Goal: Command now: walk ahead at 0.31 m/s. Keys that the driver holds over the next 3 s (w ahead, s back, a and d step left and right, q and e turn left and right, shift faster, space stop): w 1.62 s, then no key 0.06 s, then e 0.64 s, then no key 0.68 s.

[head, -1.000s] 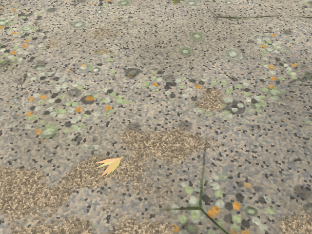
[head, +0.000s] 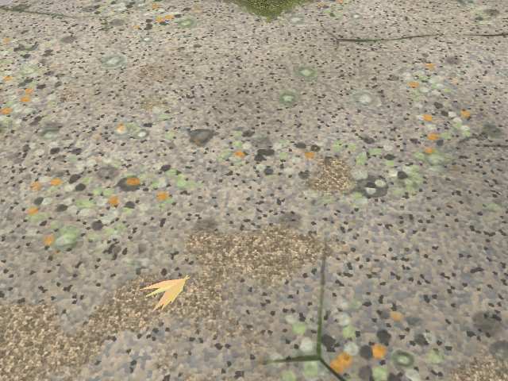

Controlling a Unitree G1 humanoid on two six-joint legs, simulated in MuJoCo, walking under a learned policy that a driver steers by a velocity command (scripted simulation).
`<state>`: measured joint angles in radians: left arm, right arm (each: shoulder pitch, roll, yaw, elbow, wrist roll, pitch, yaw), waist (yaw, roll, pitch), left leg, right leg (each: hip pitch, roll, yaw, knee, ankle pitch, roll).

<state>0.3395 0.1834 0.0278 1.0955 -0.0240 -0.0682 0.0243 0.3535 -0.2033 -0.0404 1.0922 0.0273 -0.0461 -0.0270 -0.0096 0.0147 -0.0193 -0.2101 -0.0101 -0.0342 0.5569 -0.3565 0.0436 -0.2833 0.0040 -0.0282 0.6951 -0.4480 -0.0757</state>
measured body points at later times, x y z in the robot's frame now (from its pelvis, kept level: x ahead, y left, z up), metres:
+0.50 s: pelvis +0.23 +0.00 -0.02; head +0.27 +0.00 +0.43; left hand +0.09 +0.24 -0.14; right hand +0.48 -0.20 -0.10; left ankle +0.37 +0.10 -0.73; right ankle -0.01 -0.11 -0.73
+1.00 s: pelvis +0.52 -0.02 +0.00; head +0.55 -0.02 +0.45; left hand +0.73 +0.21 -0.10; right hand +0.47 -0.28 -0.14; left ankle +0.37 +0.11 -0.73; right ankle +0.68 -0.14 -0.72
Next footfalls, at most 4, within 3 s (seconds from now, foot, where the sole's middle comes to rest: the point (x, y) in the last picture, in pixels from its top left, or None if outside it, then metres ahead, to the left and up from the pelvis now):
0.50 left None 0.41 0.11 -0.77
1.04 right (316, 317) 0.72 -0.14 -0.77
1.60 left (233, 233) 1.02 0.11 -0.77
2.10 right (299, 206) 1.13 -0.12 -0.77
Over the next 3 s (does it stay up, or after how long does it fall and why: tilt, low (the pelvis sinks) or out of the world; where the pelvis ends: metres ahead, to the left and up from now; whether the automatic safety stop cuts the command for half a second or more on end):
stays up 1.08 0.00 0.00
